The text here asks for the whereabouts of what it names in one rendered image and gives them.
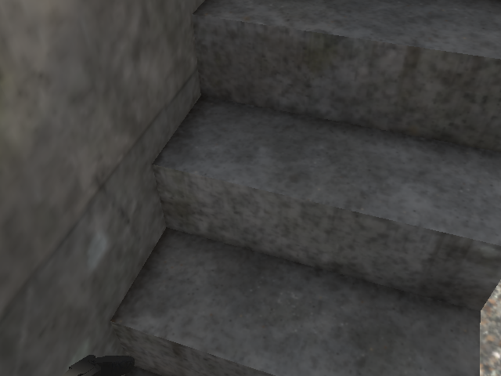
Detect robot left hand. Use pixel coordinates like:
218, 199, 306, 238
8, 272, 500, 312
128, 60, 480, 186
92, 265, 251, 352
62, 355, 135, 376

